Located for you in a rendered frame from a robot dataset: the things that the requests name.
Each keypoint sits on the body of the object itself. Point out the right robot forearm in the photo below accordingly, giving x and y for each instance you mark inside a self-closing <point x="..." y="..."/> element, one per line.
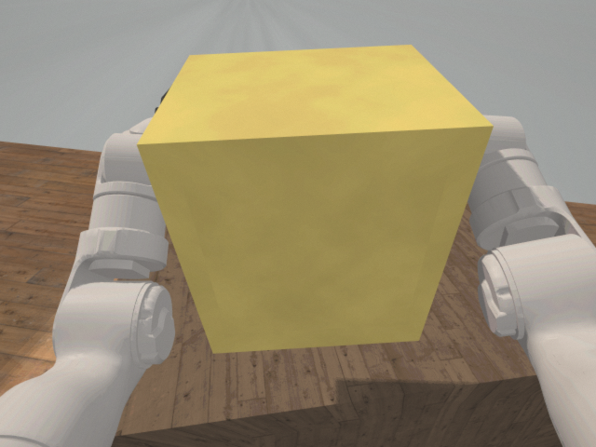
<point x="510" y="200"/>

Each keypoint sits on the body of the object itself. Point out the carton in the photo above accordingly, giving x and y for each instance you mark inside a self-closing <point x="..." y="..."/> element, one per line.
<point x="313" y="196"/>

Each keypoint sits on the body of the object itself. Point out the robot left upper arm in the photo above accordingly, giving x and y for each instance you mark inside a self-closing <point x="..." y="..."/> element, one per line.
<point x="108" y="332"/>

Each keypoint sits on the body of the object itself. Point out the pedestal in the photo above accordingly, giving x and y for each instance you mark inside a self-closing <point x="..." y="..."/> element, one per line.
<point x="460" y="385"/>

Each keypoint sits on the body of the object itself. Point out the left robot forearm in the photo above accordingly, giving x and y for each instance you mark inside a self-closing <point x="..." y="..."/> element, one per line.
<point x="126" y="234"/>

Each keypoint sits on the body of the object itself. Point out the robot right upper arm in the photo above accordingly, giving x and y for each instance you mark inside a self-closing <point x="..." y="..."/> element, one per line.
<point x="543" y="294"/>

